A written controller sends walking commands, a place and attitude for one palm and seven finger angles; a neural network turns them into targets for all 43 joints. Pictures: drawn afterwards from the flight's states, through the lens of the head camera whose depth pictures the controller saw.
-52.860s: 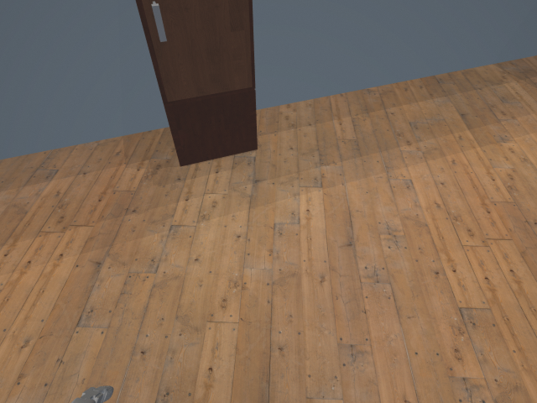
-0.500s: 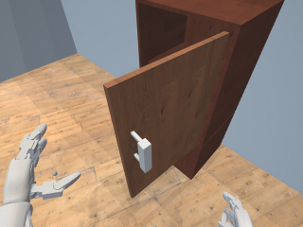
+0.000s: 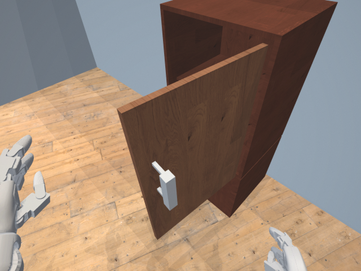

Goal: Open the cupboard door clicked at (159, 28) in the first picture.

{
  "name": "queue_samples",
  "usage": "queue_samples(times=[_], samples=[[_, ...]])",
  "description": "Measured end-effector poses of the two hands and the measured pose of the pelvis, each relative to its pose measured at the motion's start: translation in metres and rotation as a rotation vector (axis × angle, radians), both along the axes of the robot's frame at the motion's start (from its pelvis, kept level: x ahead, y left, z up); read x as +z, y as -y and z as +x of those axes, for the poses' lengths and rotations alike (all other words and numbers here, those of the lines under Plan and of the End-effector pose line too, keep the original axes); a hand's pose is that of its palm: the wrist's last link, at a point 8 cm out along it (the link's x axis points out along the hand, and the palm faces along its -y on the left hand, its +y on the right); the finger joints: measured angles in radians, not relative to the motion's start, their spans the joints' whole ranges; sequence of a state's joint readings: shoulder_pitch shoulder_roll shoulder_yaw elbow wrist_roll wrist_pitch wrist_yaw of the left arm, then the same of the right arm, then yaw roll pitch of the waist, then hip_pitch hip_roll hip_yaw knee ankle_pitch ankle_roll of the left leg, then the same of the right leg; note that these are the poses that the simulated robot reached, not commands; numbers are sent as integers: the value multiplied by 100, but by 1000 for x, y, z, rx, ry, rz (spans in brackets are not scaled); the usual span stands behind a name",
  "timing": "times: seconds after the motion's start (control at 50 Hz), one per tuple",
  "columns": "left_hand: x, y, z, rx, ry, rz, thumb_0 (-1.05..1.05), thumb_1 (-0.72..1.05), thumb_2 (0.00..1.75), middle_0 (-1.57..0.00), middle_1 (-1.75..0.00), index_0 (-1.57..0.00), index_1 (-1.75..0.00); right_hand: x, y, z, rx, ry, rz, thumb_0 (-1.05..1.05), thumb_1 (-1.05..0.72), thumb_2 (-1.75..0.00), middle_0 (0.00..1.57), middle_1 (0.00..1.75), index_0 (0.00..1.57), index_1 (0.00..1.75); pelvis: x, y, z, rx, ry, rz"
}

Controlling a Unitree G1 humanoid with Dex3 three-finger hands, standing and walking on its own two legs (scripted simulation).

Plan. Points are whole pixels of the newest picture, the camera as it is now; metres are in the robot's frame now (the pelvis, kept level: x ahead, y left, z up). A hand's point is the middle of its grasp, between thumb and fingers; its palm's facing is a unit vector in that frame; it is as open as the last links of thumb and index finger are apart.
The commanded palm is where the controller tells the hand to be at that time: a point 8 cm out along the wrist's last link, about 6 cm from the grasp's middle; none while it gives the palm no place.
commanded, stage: draw the hand back to the body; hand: left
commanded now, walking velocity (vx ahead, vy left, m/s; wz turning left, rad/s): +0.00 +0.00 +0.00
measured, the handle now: (163, 185) +0.32 +0.09 +0.01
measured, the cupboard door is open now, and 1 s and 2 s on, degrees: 84 84 84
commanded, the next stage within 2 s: step back with the hand held close in 0.18 s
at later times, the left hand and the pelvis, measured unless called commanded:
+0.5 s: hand (47, 197) +0.18 +0.25 +0.16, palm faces +0.40 -0.78 -0.48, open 7.4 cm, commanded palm +0.12 +0.29 +0.17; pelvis -0.02 -0.01 +0.00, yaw +0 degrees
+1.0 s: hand out of the picture +0.09 +0.29 +0.16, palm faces +0.45 -0.73 -0.51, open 7.4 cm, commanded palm +0.02 +0.32 +0.17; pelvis -0.11 +0.02 -0.02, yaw +2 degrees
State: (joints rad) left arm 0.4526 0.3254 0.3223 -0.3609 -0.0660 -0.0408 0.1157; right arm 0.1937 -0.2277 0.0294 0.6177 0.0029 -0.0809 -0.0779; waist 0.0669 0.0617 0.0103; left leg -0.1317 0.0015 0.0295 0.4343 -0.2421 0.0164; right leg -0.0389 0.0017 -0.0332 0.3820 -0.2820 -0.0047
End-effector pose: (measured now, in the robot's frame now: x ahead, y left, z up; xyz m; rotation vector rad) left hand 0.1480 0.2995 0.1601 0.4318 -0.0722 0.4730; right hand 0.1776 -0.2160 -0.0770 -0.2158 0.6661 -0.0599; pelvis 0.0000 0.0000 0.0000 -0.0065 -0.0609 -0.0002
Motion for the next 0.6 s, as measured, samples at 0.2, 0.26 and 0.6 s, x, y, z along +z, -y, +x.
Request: queue_samples(times=[0.2,0.26,0.6], samples=[[5,13,-6,-14,22,16,2,88,89,-21,-31,-21,-30,-1,16,-9,-21,1,-6,2,-90,-90,20,30,20,30,0,13,-4,1,20,0],[8,16,-8,-15,28,22,2,88,90,-21,-31,-21,-30,-2,19,-10,-25,5,-1,2,-90,-90,20,30,20,30,1,15,-6,0,23,0],[9,14,-13,-132,-50,129,1,89,90,-21,-31,-21,-30,-1,33,-41,-143,-57,-31,2,-90,-90,20,30,20,30,-1,2,-32,-22,-52,-9]])
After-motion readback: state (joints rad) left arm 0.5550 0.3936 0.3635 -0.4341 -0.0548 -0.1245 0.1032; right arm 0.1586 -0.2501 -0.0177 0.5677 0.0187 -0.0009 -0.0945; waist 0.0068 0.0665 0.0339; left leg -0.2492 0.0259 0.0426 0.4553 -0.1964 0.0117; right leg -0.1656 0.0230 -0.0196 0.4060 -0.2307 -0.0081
